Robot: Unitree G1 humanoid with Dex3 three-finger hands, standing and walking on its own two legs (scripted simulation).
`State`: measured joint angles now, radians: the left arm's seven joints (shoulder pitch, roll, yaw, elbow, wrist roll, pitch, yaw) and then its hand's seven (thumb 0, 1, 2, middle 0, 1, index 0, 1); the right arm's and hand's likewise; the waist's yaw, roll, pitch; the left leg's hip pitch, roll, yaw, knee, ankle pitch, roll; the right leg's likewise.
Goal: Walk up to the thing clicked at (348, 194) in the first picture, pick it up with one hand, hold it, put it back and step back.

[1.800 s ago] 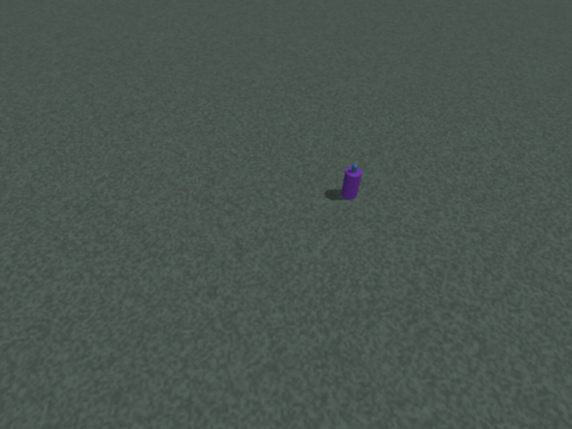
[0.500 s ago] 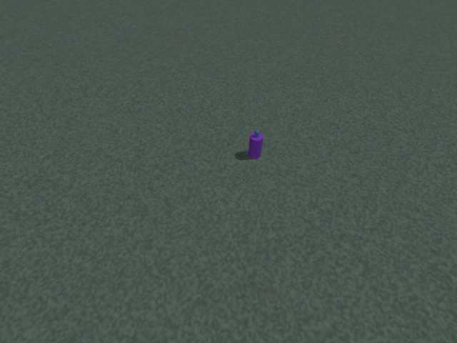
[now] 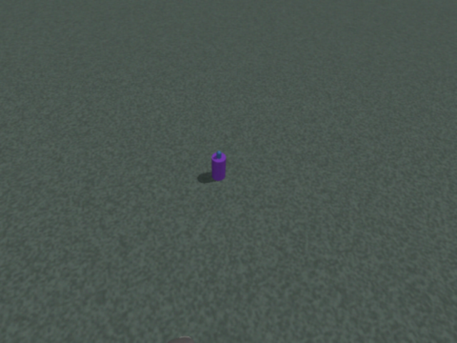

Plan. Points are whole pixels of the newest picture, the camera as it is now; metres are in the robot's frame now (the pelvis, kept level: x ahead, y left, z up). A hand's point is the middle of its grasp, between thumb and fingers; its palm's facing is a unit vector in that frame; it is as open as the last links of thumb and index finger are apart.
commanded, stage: walk up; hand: left
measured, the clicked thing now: (218, 164) +1.10 +0.10 -0.66
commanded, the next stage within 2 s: none
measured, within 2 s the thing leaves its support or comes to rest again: neither
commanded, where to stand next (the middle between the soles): +0.74 -0.07 m, yaw -7 degrees
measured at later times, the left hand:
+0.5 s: hand (153, 223) +0.39 +0.21 -0.11, palm faces -0.17 -0.90 -0.40, open 7.4 cm
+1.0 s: hand (150, 194) +0.50 +0.25 -0.15, palm faces -0.20 -0.91 -0.35, open 7.4 cm
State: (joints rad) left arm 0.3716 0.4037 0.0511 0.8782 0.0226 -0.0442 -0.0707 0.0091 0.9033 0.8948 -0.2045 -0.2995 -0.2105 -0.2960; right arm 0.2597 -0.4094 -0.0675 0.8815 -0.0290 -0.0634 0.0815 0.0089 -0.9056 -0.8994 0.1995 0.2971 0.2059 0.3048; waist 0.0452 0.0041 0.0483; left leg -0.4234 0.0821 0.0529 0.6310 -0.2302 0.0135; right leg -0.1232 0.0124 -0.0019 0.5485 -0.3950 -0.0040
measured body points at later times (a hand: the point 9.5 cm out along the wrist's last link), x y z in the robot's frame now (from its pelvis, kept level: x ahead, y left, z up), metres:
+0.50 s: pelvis +0.22 -0.04 -0.01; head +0.25 -0.06 +0.44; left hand +0.40 +0.26 -0.09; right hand +0.19 -0.37 -0.13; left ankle +0.13 +0.11 -0.67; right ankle +0.29 -0.16 -0.73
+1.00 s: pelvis +0.43 -0.02 +0.00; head +0.45 +0.00 +0.45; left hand +0.51 +0.30 -0.12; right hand +0.46 -0.35 -0.09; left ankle +0.49 +0.08 -0.73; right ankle +0.39 -0.15 -0.66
